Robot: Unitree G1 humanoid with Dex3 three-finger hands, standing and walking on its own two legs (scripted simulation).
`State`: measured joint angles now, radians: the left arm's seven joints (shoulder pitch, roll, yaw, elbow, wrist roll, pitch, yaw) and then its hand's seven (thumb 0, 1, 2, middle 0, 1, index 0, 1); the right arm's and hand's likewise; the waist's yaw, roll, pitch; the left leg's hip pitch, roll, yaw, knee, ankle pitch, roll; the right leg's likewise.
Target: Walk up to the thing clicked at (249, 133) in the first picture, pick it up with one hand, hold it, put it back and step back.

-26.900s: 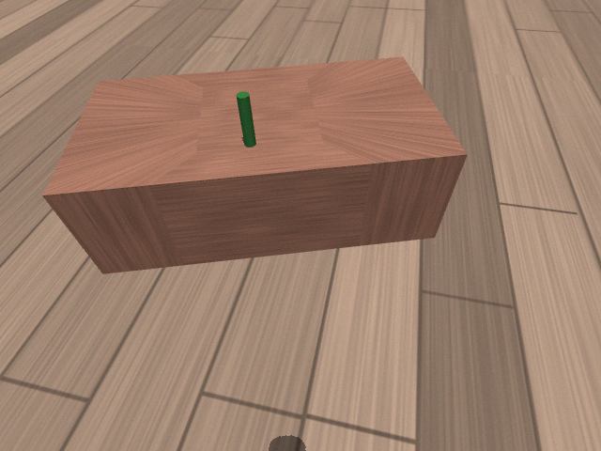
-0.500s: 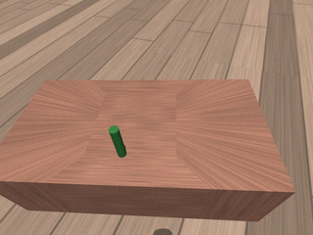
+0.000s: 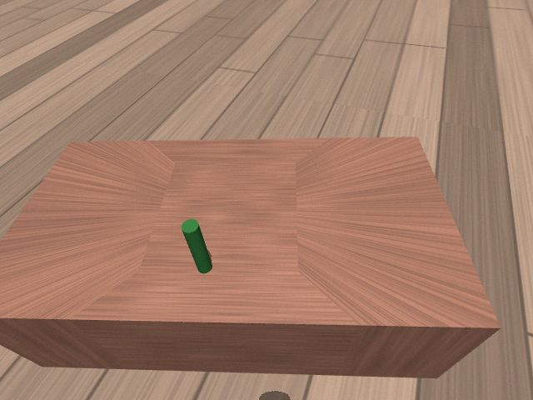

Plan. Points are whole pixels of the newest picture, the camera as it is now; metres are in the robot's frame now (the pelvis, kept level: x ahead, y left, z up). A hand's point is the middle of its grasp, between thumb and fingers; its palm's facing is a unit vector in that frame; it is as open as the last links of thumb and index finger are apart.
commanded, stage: stand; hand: left
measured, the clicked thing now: (198, 248) +0.53 +0.22 -0.24
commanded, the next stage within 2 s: step back in 0.56 s
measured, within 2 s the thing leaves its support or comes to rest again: neither
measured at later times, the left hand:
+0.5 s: hand out of the picture +0.07 +0.25 -0.15, palm faces -0.01 -0.94 -0.35, open 7.4 cm
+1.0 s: hand out of the picture +0.08 +0.32 -0.17, palm faces -0.07 -0.92 -0.38, open 7.4 cm
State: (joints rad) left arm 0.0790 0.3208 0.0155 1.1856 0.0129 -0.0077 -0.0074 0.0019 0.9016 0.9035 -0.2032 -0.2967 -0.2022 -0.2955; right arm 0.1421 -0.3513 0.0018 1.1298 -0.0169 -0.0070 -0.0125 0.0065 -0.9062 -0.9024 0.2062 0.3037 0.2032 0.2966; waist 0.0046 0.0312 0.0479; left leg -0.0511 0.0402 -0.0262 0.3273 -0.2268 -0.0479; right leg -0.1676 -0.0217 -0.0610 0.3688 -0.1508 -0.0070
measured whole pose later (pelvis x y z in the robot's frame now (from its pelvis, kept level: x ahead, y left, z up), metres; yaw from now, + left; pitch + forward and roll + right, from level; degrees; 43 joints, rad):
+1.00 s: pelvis -0.07 +0.06 -0.02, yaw -2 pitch +0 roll -1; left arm 0.03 0.41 0.06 0.90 0.01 0.06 0.03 0.00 0.90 0.90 -0.20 -0.30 -0.20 -0.29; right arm 0.17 -0.37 -0.06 0.95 -0.03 0.04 0.00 0.01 -0.90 -0.90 0.21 0.30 0.20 0.30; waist -0.03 -0.04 0.18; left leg -0.28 -0.01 0.00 0.62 -0.33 0.03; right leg -0.53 0.13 0.16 1.18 -0.49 0.00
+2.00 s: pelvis -0.31 +0.04 -0.03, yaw -9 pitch -3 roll -1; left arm 0.22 0.37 0.07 0.86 0.04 0.05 -0.02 0.00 0.90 0.90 -0.20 -0.30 -0.20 -0.29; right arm 0.11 -0.42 -0.07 0.83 -0.01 0.06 -0.02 0.01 -0.90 -0.90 0.21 0.30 0.21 0.30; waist 0.02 0.05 0.17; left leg -0.50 0.01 -0.09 0.87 -0.43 -0.01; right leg -0.26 0.03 0.04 0.71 -0.40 0.00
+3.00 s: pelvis -0.62 +0.03 -0.03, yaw +0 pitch -3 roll +2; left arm 0.17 0.40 0.06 0.87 0.04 0.03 0.02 0.00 0.90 0.90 -0.21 -0.30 -0.20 -0.30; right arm 0.21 -0.39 -0.06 0.94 -0.04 0.05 0.01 0.01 -0.91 -0.90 0.21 0.30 0.20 0.30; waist 0.02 -0.02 0.13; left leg -0.21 -0.05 0.00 0.65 -0.38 0.01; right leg -0.44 -0.08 -0.02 0.76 -0.36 -0.01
